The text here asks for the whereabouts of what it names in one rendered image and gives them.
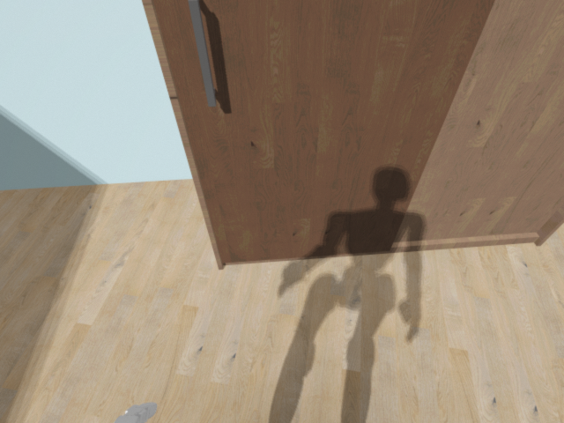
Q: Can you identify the wardrobe door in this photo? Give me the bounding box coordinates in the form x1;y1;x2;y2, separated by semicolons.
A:
394;0;564;242
153;0;495;263

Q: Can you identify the robot left hand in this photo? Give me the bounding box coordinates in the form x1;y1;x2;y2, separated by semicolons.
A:
114;402;157;423

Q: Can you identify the handle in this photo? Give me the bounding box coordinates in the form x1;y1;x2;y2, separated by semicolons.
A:
188;0;216;107

